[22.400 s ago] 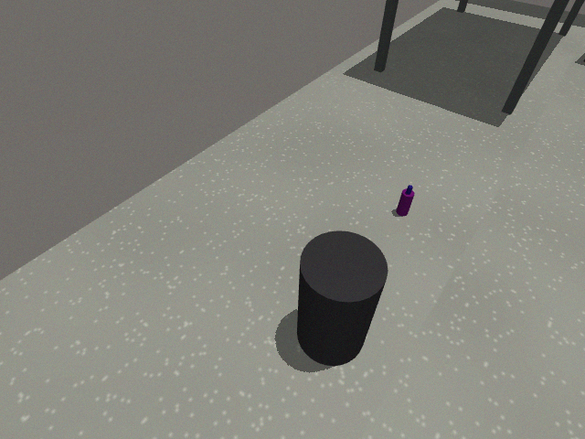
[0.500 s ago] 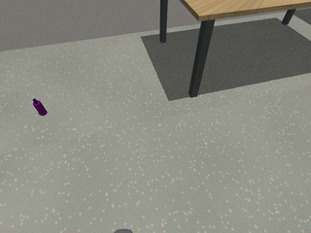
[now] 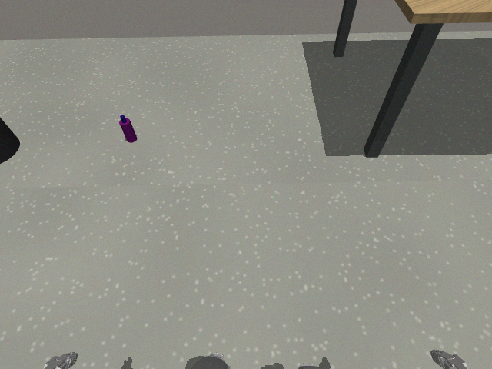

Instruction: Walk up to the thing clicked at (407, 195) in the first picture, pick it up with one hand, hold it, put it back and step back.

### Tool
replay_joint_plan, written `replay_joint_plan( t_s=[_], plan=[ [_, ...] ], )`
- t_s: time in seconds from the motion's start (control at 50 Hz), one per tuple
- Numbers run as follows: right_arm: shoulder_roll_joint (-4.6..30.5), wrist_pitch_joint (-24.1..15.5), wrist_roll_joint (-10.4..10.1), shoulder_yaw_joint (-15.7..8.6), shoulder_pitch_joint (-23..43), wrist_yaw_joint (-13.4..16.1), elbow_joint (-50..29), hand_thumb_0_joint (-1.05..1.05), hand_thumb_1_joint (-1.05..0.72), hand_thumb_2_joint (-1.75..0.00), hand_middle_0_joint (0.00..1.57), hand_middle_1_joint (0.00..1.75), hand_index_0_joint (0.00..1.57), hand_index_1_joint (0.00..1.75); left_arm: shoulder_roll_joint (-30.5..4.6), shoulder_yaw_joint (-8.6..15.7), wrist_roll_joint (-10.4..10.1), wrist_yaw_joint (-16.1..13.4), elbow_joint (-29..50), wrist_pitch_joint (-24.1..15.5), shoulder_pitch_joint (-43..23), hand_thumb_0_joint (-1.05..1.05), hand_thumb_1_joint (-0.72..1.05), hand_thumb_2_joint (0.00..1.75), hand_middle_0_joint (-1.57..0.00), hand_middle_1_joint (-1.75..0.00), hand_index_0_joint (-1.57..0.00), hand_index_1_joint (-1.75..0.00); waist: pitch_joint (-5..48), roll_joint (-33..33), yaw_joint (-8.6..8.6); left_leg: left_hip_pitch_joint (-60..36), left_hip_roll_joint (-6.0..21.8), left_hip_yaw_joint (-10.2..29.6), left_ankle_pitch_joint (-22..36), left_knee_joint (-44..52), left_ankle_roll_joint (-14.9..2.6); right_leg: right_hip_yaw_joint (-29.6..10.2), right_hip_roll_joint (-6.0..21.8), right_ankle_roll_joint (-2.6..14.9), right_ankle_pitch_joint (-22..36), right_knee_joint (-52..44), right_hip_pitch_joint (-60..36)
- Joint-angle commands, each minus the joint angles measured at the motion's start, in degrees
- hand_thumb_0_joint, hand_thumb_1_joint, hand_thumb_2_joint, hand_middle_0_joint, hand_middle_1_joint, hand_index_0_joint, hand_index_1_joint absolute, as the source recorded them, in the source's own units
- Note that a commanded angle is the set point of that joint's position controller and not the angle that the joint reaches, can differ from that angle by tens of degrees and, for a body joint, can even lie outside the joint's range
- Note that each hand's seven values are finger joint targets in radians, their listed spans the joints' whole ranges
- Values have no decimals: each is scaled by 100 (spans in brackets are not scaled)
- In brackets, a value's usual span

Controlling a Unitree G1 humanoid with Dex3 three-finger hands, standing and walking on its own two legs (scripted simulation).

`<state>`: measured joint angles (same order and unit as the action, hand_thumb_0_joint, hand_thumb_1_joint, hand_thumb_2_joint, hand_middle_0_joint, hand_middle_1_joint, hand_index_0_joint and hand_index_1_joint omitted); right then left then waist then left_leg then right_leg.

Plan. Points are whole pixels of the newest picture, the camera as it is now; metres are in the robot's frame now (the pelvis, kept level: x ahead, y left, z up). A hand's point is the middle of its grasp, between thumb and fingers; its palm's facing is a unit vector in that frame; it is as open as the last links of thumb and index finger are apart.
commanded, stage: walk up
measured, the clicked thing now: (127, 127) +1.33 +0.67 -0.65
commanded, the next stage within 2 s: stand in 1.30 s
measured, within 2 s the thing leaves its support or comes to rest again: neither
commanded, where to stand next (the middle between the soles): +0.06 +0.02 m, yaw +19 degrees
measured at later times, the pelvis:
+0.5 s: pelvis -0.01 +0.01 +0.02, yaw +15 degrees
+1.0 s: pelvis +0.01 -0.01 +0.02, yaw +23 degrees
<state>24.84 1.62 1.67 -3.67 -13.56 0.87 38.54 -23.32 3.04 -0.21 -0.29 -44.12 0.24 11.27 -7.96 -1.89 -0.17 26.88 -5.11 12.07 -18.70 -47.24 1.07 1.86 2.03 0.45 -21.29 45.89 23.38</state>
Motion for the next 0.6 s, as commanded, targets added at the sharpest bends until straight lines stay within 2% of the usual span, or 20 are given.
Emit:
replay_joint_plan(
  t_s=[0.0,0.02,0.04,0.08,0.12,0.16,0.22,0.26,0.28,0.32,0.34,0.36,0.38,0.4,0.42,0.44,0.46,0.48,0.5,0.58],
  plan=[
    [959,-39,-11,-352,-319,191,-492,0,-90,-90,20,30,20,30,-2192,649,237,-117,530,-193,54,0,90,90,-20,-30,-20,-30,980,1682,-142,1555,-3,-284,-1766,-2334,-185,-3580,3117,1552,544,-2765,-1320],
    [1187,-26,16,-414,-437,200,-332,0,-90,-90,20,30,20,30,-2173,671,195,-117,610,-192,-378,0,90,90,-20,-30,-20,-30,802,1728,-52,1485,282,-225,-1599,-2720,-134,-3952,3345,1894,196,-2982,-957],
    [1451,-47,24,-500,-227,120,-212,0,-90,-90,20,30,20,30,-1755,588,169,-90,611,-207,-300,0,90,90,-20,-30,-20,-30,390,1052,-100,1179,328,-222,-1198,-2788,-43,-2937,2767,1650,159,-2877,-523],
    [1270,-67,-19,-521,-409,-52,-11,0,-90,-90,20,30,20,30,-1489,498,180,-108,429,-264,-274,0,90,90,-20,-30,-20,-30,327,1012,-8,855,231,-484,-385,-2613,-57,-1282,1615,957,-370,-2462,-384],
    [1117,-69,-25,-456,-528,-157,89,0,-90,-90,20,30,20,30,-1530,542,235,-80,322,-255,15,0,90,90,-20,-30,-20,-30,487,1407,-169,881,234,-644,-121,-2170,-34,-929,1309,771,-970,-2472,-835],
    [1077,-108,-81,-393,-416,-198,190,0,-90,-90,20,30,20,30,-1543,550,298,-11,425,-238,85,0,90,90,-20,-30,-20,-30,603,1663,-280,804,285,-1025,-256,-1252,65,-657,1293,831,-1265,-2573,-1212],
    [960,-232,-60,-317,-42,-181,239,0,-90,-90,20,30,20,30,-1593,618,340,76,448,-189,397,0,90,90,-20,-30,-20,-30,657,1948,-565,607,336,-1325,-886,-34,123,-552,1399,1046,-1131,-2356,-1613],
    [946,-307,-48,-304,-102,-130,386,0,-90,-90,20,30,20,30,-1646,623,288,118,437,-126,438,0,90,90,-20,-30,-20,-30,615,1829,-533,39,300,-1495,-892,434,102,-444,1500,1061,-826,-2232,-1261],
    [885,-344,-55,-284,-227,-95,474,0,-90,-90,20,30,20,30,-1677,611,246,133,444,-90,383,0,90,90,-20,-30,-20,-30,680,1764,-414,-295,323,-1566,-524,891,51,-354,1597,1053,-437,-2046,-1170],
    [845,-423,-67,-284,-638,-26,752,0,-90,-90,20,30,20,30,-1531,505,165,166,442,-19,381,0,90,90,-20,-30,-20,-30,920,1130,-165,-1366,123,-1759,304,1733,-66,-14,1526,820,-59,-1257,-706],
    [953,-471,-45,-319,-787,24,845,0,-90,-90,20,30,20,30,-1260,396,145,165,416,9,531,0,90,90,-20,-30,-20,-30,1055,606,-59,-1886,155,-1446,192,2042,-150,223,1373,608,-201,-535,-334],
    [1307,-480,25,-405,-868,65,818,0,-90,-90,20,30,20,30,-943,276,102,167,467,37,512,0,90,90,-20,-30,-20,-30,1002,-431,66,-2242,831,0,-741,2476,-492,441,1020,270,-836,368,641],
    [1727,-483,117,-451,-682,90,641,0,-90,-90,20,30,20,30,-699,204,40,175,576,76,368,0,90,90,-20,-30,-20,-30,657,-1150,41,-2119,2010,2212,-1783,3102,-1033,430,326,-65,-1292,1216,1805],
    [2130,-453,22,-523,-661,97,662,0,-90,-90,20,30,20,30,-1274,348,94,95,508,57,-6,0,90,90,-20,-30,-20,-30,339,-981,302,-1194,2468,2770,-2100,3331,-1621,-167,545,-13,-1413,1331,1530],
    [1965,-443,-15,-493,-420,113,727,0,-90,-90,20,30,20,30,-1439,381,100,94,413,8,5,0,90,90,-20,-30,-20,-30,16,-846,161,-839,2412,2636,-1993,3258,-1753,-284,639,38,-1181,1390,1283],
    [1635,-454,-14,-376,-215,120,672,0,-90,-90,20,30,20,30,-1416,392,73,109,281,-20,130,0,90,90,-20,-30,-20,-30,-72,-629,57,-796,2008,1824,-1184,2944,-1539,-408,685,43,-930,1240,1111],
    [1361,-502,-14,-237,22,148,630,0,-90,-90,20,30,20,30,-1294,377,41,110,132,-36,462,0,90,90,-20,-30,-20,-30,151,-755,-111,-1223,1679,1123,140,2502,-1344,-437,699,28,-656,933,1120],
    [1237,-540,-55,-188,-36,147,650,0,-90,-90,20,30,20,30,-1244,378,22,105,-8,-55,610,0,90,90,-20,-30,-20,-30,306,-816,-141,-1307,1585,754,1215,2199,-1268,-315,637,45,-518,718,935],
    [1259,-567,-95,-187,-103,135,674,0,-90,-90,20,30,20,30,-1228,368,26,97,-91,-64,667,0,90,90,-20,-30,-20,-30,453,-895,-134,-1166,1544,616,1772,2062,-1239,-236,588,46,-422,567,561],
    [1234,-458,-101,-172,151,111,658,0,-90,-90,20,30,20,30,-1078,320,28,64,-289,-130,629,0,90,90,-20,-30,-20,-30,672,-1033,-134,-410,1285,130,2035,1597,-1105,219,198,56,-8,-545,-774]
  ],
)
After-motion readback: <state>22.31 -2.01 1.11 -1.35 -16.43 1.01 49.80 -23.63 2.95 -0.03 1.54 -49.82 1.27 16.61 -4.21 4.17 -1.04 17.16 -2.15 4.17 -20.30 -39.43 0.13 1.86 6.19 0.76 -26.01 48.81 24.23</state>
